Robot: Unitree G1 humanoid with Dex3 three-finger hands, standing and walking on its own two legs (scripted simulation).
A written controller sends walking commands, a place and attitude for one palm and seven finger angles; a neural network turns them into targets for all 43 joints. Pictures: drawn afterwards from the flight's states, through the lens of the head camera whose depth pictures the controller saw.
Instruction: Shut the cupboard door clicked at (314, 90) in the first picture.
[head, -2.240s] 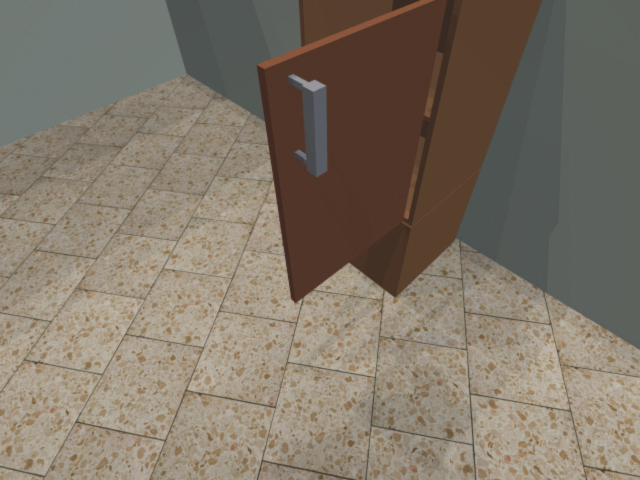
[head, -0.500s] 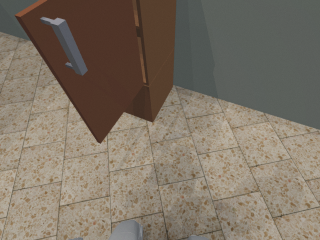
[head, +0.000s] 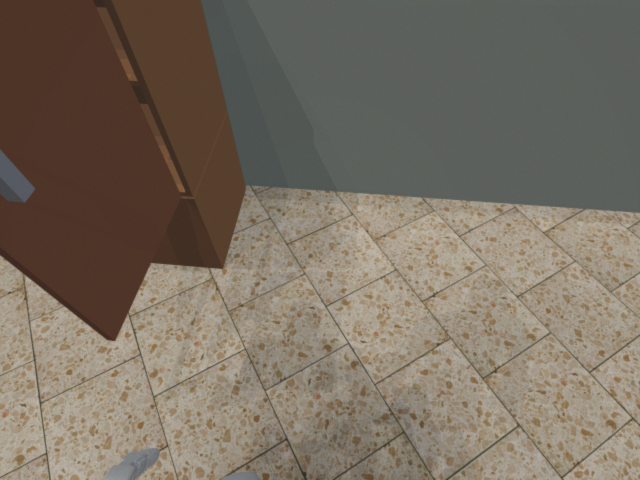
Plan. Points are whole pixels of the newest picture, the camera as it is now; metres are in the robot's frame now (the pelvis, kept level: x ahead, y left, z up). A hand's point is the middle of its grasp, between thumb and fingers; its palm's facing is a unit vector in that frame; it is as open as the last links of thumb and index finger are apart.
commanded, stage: walk around to get in front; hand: left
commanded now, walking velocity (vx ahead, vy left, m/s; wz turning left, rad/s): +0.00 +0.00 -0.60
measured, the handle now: out of the picture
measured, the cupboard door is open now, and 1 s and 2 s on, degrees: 88 88 88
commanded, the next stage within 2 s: none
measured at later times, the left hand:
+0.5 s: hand (211, 445) +0.17 +0.17 -0.15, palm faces -0.27 -0.94 -0.20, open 7.4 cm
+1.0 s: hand (262, 426) +0.20 +0.11 -0.17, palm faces -0.54 -0.82 -0.21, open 7.4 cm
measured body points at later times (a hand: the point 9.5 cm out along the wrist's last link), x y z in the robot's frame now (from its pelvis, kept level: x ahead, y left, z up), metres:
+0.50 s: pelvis +0.01 +0.01 +0.02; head +0.07 +0.00 +0.46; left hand +0.19 +0.22 -0.13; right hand -0.01 -0.24 -0.12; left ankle +0.03 +0.14 -0.72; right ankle -0.04 -0.11 -0.66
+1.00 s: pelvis +0.03 -0.02 +0.01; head +0.09 -0.04 +0.45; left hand +0.23 +0.15 -0.15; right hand -0.03 -0.29 -0.12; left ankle +0.11 +0.08 -0.72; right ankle -0.05 -0.11 -0.70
